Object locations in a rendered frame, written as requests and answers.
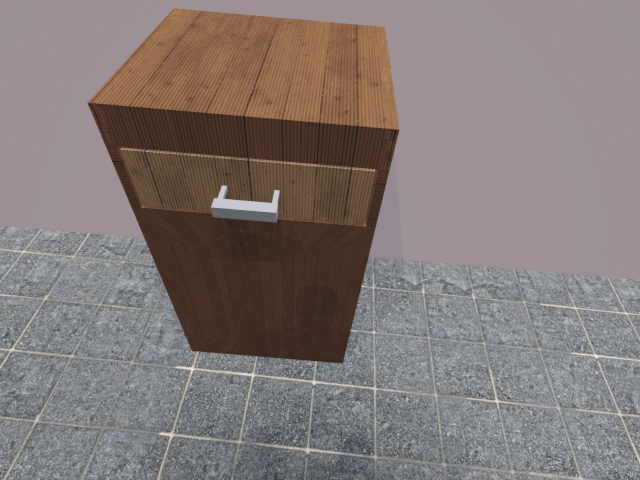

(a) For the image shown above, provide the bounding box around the handle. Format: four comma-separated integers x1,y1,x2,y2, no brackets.
211,185,280,223

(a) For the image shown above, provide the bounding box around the cabinet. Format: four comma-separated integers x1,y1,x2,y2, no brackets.
88,8,399,363

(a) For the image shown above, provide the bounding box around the drawer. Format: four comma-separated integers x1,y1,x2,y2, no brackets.
121,147,375,225

